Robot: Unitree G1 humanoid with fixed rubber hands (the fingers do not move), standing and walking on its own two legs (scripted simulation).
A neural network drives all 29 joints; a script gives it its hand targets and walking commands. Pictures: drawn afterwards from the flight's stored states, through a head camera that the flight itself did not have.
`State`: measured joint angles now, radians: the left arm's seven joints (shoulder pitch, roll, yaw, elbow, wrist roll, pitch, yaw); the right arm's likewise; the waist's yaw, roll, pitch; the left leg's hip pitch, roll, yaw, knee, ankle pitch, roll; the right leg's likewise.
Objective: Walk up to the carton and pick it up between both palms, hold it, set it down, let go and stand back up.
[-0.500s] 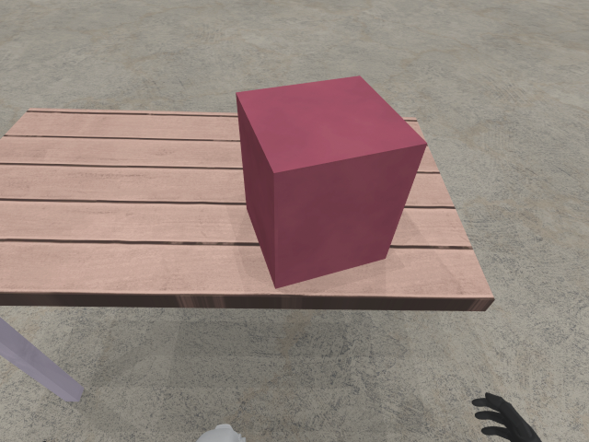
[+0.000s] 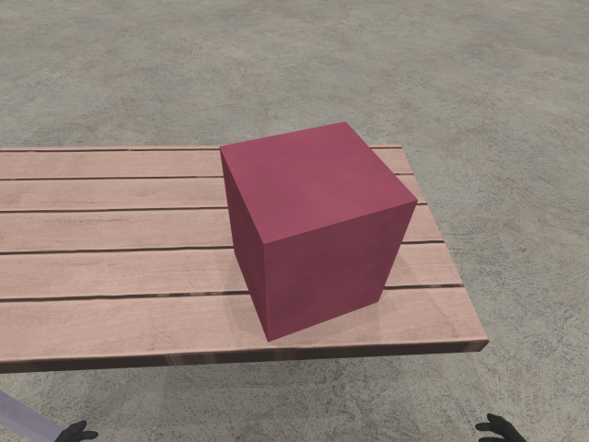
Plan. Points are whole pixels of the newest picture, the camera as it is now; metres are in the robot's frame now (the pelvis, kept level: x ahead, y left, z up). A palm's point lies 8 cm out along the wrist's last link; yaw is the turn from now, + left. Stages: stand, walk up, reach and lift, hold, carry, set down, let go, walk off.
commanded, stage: walk up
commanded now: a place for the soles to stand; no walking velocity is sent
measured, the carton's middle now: (306, 231) +0.45 -0.03 +0.04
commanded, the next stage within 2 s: reach and lift in 1.36 s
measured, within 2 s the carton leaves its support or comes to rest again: neither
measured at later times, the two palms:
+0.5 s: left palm out of the picture +0.06 +0.31 -0.10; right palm out of the picture +0.09 -0.29 -0.09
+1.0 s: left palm out of the picture +0.04 +0.31 -0.10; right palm out of the picture +0.08 -0.32 -0.09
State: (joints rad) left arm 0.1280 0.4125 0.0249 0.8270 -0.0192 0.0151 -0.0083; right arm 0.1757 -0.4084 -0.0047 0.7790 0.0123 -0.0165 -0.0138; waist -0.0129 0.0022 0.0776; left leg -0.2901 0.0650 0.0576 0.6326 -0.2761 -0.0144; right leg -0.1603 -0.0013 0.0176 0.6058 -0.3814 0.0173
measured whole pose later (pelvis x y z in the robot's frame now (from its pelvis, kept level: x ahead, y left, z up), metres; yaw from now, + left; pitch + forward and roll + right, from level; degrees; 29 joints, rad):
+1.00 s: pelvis -0.02 +0.00 +0.01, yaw +3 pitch -4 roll -1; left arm 0.14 0.38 0.05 1.02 0.00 0.02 -0.03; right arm 0.14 -0.39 -0.04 0.99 0.00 -0.01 -0.02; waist 0.00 0.01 0.08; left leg -0.26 0.05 0.01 0.46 -0.14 -0.02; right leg -0.11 -0.01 -0.03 0.44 -0.26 0.01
